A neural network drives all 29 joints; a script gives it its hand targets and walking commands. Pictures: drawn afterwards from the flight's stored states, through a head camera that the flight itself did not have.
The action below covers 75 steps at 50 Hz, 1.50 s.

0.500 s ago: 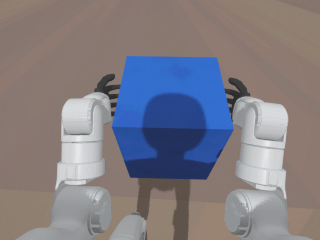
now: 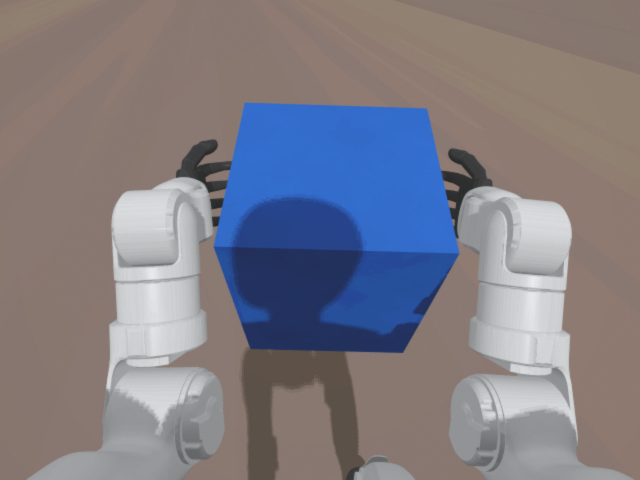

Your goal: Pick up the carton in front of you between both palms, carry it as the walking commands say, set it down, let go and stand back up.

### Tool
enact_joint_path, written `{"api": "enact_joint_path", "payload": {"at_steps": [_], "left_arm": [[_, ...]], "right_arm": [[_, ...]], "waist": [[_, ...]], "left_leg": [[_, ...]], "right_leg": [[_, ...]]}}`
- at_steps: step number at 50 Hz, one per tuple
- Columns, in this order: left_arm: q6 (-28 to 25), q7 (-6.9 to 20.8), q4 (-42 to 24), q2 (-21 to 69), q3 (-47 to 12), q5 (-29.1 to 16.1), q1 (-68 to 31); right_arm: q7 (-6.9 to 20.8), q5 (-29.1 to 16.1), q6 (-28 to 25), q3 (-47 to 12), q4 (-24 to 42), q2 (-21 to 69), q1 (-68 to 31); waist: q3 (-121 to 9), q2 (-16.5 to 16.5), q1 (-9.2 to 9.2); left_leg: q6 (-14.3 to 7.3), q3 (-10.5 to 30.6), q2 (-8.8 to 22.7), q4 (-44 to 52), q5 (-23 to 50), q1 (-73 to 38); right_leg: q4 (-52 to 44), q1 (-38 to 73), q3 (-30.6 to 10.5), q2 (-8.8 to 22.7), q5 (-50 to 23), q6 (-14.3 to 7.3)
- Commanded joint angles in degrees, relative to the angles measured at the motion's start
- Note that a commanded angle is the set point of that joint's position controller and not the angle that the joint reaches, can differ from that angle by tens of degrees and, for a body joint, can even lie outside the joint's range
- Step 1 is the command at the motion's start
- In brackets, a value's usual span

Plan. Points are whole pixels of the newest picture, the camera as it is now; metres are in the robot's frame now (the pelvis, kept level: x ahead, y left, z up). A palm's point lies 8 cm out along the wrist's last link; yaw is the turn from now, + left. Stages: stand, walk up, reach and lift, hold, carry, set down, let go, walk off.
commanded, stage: carry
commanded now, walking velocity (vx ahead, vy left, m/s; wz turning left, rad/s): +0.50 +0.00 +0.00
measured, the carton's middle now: (331, 239) +0.39 -0.02 +0.10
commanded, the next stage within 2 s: none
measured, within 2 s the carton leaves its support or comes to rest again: neither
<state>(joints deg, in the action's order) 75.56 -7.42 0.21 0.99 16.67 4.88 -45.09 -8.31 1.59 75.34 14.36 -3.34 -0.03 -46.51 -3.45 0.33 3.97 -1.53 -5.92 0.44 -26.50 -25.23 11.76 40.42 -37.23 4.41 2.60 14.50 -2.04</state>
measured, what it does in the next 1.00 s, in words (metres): climbs: right foot, then left foot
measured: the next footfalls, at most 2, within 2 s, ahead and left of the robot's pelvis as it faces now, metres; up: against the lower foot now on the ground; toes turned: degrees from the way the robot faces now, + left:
right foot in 0.04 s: +0.19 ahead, -0.11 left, +0.01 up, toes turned -6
left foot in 0.46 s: +0.42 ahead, +0.10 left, +0.01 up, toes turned +8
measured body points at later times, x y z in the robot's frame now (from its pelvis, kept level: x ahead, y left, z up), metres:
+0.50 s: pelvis +0.31 +0.01 +0.00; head +0.29 +0.02 +0.45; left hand +0.67 +0.17 +0.14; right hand +0.67 -0.14 +0.15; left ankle +0.39 +0.09 -0.72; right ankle +0.16 -0.11 -0.69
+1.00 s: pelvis +0.61 -0.02 +0.02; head +0.60 -0.03 +0.47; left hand +0.89 +0.13 +0.10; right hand +0.90 -0.17 +0.09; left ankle +0.51 +0.09 -0.64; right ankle +0.64 -0.11 -0.72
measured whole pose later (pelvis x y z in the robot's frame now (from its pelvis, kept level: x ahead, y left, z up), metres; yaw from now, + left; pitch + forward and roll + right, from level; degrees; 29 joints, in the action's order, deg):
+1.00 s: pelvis +0.61 -0.02 +0.02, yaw +2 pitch +5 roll +0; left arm 66.8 -5.0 -13.8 8.0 6.0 6.7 -11.0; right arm -4.7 6.7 67.6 8.4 15.2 7.7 -9.8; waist -7.5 1.0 -1.2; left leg 0.2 -3.2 2.5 -59.3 -25.2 23.2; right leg 25.7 -19.7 12.5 2.5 10.8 -3.0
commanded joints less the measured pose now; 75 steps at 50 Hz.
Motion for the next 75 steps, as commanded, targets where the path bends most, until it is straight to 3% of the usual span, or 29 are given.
{"api": "enact_joint_path", "payload": {"at_steps": [1,2,4,5,11,17,19,20,21,22,24,26,31,39,40,41,42,43,46,51,55,60,62,63,64,65,68,71,75], "left_arm": [[-0.52,12.16,9.36,55.01,-33.11,-20.22,-34.44],[-0.92,12.64,8.66,56.97,-33.36,-21.63,-36.16],[-2.31,13.56,2.23,61.59,-36.42,-25.42,-42.44],[-2.28,13.76,0.28,62.67,-37.53,-27.33,-45.46],[-2.05,13.63,-7.12,63.58,-39.84,-32.05,-46.92],[-1.18,14.26,6.08,60.64,-37.58,-26.53,-33.80],[-2.22,14.86,10.31,61.99,-36.90,-24.42,-32.25],[-3.01,15.01,11.54,62.35,-36.48,-23.66,-32.89],[-3.78,15.22,11.61,63.44,-36.20,-23.52,-33.72],[-4.59,15.31,11.06,64.59,-37.14,-24.14,-36.27],[-5.71,14.93,8.70,66.41,-36.84,-24.53,-37.05],[-6.55,14.01,4.84,68.50,-37.12,-24.21,-34.81],[-7.60,12.44,0.23,70.58,-38.91,-20.86,-17.39],[-9.24,14.70,-11.24,67.96,-48.14,-19.60,-0.32],[-9.12,15.10,-12.14,67.01,-48.66,-19.19,1.93],[-8.96,15.36,-12.74,65.09,-48.73,-18.31,5.82],[-8.87,15.62,-13.69,62.86,-48.77,-17.84,7.63],[-8.74,15.81,-14.23,62.18,-48.56,-18.01,10.01],[-8.47,16.48,-18.33,63.91,-50.61,-19.94,9.97],[-6.68,17.48,-20.27,60.75,-51.28,-22.49,9.26],[-5.54,17.80,-19.22,57.85,-51.15,-22.67,10.48],[-4.60,17.26,-17.62,55.90,-50.66,-21.03,10.12],[-4.16,16.89,-16.42,54.84,-50.65,-20.49,8.58],[-4.03,16.79,-16.09,54.71,-50.66,-20.39,7.99],[-3.87,16.81,-16.46,55.15,-51.03,-20.57,7.47],[-3.96,16.89,-15.57,56.26,-51.70,-20.68,7.87],[-6.12,17.18,-16.50,62.13,-52.04,-21.78,7.98],[-8.50,16.39,-18.35,65.38,-52.42,-20.65,11.25],[-9.61,15.03,-20.97,64.57,-53.23,-18.86,14.71]], "right_arm": [[15.39,-22.69,0.06,-34.45,-3.24,59.10,-39.70],[15.33,-22.72,-0.33,-33.90,-3.17,59.77,-41.26],[14.92,-23.84,-1.61,-33.95,0.02,63.82,-45.24],[14.35,-22.53,-1.81,-32.56,-0.50,62.92,-43.86],[10.88,-19.28,-1.84,-32.88,5.03,59.80,-38.69],[12.24,-15.89,-0.47,-32.22,-4.02,56.31,-28.62],[13.89,-15.92,-1.46,-31.58,-8.76,57.55,-26.88],[14.76,-16.10,-2.37,-31.10,-10.38,58.39,-27.04],[15.38,-16.39,-3.57,-30.42,-10.98,58.19,-28.06],[15.83,-16.98,-4.77,-30.84,-10.87,60.46,-29.74],[16.45,-19.81,-5.92,-32.49,-6.77,64.83,-33.00],[17.06,-22.73,-6.78,-35.50,-0.59,68.88,-34.10],[17.68,-25.12,-7.41,-39.38,7.39,70.80,-23.66],[18.55,-19.52,-8.37,-45.79,16.81,67.06,-2.60],[18.44,-18.49,-8.19,-46.49,17.84,64.90,0.09],[18.43,-17.89,-7.85,-47.10,19.31,62.92,1.64],[18.45,-17.36,-7.58,-47.56,20.61,62.10,3.31],[18.46,-17.16,-7.20,-48.08,20.88,60.96,5.19],[18.55,-17.60,-7.05,-48.64,23.99,60.63,7.24],[17.62,-16.41,-6.42,-48.92,24.46,58.72,9.85],[17.20,-15.97,-5.34,-47.95,23.51,56.91,11.25],[18.01,-16.24,-4.30,-46.45,20.08,55.46,11.62],[18.12,-16.14,-4.26,-45.55,17.62,54.62,11.98],[18.18,-16.14,-4.38,-45.18,17.21,53.87,11.42],[18.27,-16.46,-4.60,-45.08,16.88,53.71,11.60],[18.46,-17.00,-4.71,-45.74,16.76,55.73,11.40],[19.15,-19.25,-6.80,-48.25,21.04,62.47,9.88],[19.93,-21.40,-8.13,-50.45,25.91,64.53,7.82],[20.33,-21.78,-8.86,-50.77,27.62,61.52,10.44]], "waist": [[-29.72,-20.70,-7.75],[-29.49,-16.82,-8.24],[-26.72,-5.06,-9.20],[-25.90,-4.09,-7.36],[-24.20,-8.00,-7.29],[-20.44,-9.36,-6.49],[-23.85,-4.45,-3.13],[-25.58,-0.62,-0.95],[-29.20,13.99,-0.73],[-27.79,18.78,-0.55],[-25.18,7.72,-0.22],[-23.34,2.67,-0.80],[-23.65,8.48,-1.99],[-20.65,5.59,-3.52],[-22.55,4.16,-4.30],[-24.70,-3.20,-5.62],[-27.15,-15.34,-5.45],[-25.85,-17.19,-5.63],[-21.29,-3.54,-5.11],[-14.78,-8.24,-4.76],[-10.18,-10.39,-4.87],[-6.66,-6.05,-4.96],[-10.27,-1.77,-3.45],[-12.72,5.41,-2.24],[-17.17,20.37,-1.92],[-16.37,18.13,-2.03],[-17.43,4.38,-2.31],[-18.61,4.86,-2.36],[-16.27,6.97,-2.65]], "left_leg": [[1.79,2.51,-4.09,-38.45,-1.47,30.45],[0.68,5.43,-2.44,-45.67,-5.11,35.49],[0.10,7.03,0.73,-45.22,-1.83,36.23],[0.08,8.01,2.24,-42.23,0.53,34.02],[0.64,3.32,2.80,-24.30,8.03,27.49],[0.10,-3.37,-0.82,-1.81,20.12,15.17],[-1.08,-5.38,-2.41,3.56,22.10,-1.22],[-4.05,1.98,4.91,2.58,21.32,-14.63],[-9.61,22.81,17.00,2.01,25.78,-26.62],[-14.77,32.46,20.16,4.76,32.35,-30.33],[-13.69,30.98,21.39,5.73,32.72,-26.73],[-9.30,21.40,18.00,8.82,27.67,-18.65],[-7.25,11.96,15.60,12.03,30.43,-19.08],[-1.57,-1.98,10.20,-0.34,47.17,-13.75],[0.45,-3.90,9.04,-7.86,44.59,-5.96],[2.29,-3.96,5.91,-19.21,33.17,6.07],[2.87,-1.61,-0.16,-31.57,7.45,21.95],[1.95,2.39,-0.69,-38.28,-5.29,30.71],[1.51,5.78,4.74,-35.37,0.57,31.02],[2.05,0.51,5.22,-15.54,11.25,20.45],[2.22,-3.35,4.07,-5.13,20.61,17.23],[2.08,-6.58,2.91,-0.40,21.54,10.10],[-0.16,-7.27,2.64,0.59,13.99,-3.28],[-3.37,5.49,10.32,3.42,7.34,-12.82],[-9.35,29.76,21.35,11.76,4.42,-21.67],[-11.57,33.58,23.52,13.71,13.30,-24.31],[-7.43,20.66,20.64,12.10,27.28,-17.68],[-4.66,12.38,18.31,15.64,20.02,-14.87],[-5.25,6.13,16.66,18.29,18.42,-15.87]], "right_leg": [[-17.93,54.87,-35.07,17.63,-8.82,-13.19],[-17.43,56.54,-35.51,17.73,-14.40,-14.82],[-16.13,50.96,-27.96,15.21,-21.84,-12.01],[-17.26,47.42,-24.29,15.14,-18.23,-10.87],[-22.27,40.88,-12.68,12.32,-14.40,-9.33],[-18.53,37.58,-3.97,9.91,-22.80,-5.80],[-5.92,32.80,1.38,6.47,-29.60,-2.63],[3.09,21.14,2.80,5.22,-20.97,0.32],[16.57,5.61,3.21,-0.53,-2.28,2.81],[27.49,-5.53,1.11,-5.58,15.36,2.86],[31.67,-10.48,-3.98,-1.66,14.43,1.54],[24.14,-4.45,-5.00,2.62,7.68,2.08],[6.40,-0.14,-0.76,2.18,0.40,2.81],[-18.89,24.27,9.43,-2.73,-12.11,1.17],[-18.52,35.41,6.52,-0.60,-10.48,-0.63],[-18.40,46.67,-5.71,7.33,-10.22,-3.89],[-19.34,56.82,-24.51,17.89,-15.16,-9.79],[-21.19,59.28,-28.37,20.54,-20.67,-12.60],[-22.96,50.01,-19.28,19.13,-21.46,-8.80],[-31.79,34.70,-4.60,13.69,-3.47,-4.75],[-32.38,32.66,0.10,12.68,-4.29,-3.83],[-26.54,30.72,2.08,11.37,-6.13,-2.56],[-12.04,25.97,7.09,7.72,-11.06,-0.25],[1.70,15.46,9.01,4.36,-9.53,2.29],[18.47,2.34,7.29,-2.38,5.42,5.34],[26.46,-5.02,0.76,-1.87,15.09,4.05],[24.01,-2.63,-2.13,3.57,9.44,2.75],[14.41,1.40,-0.64,3.84,3.91,2.30],[4.20,0.90,1.39,4.01,-4.83,2.71]]}}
